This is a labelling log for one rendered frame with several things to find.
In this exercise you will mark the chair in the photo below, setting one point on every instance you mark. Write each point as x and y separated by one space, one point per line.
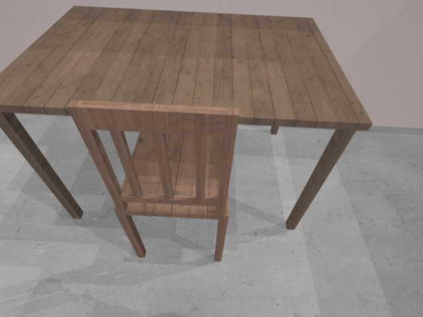
180 166

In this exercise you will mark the table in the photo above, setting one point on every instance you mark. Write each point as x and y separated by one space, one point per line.
278 71

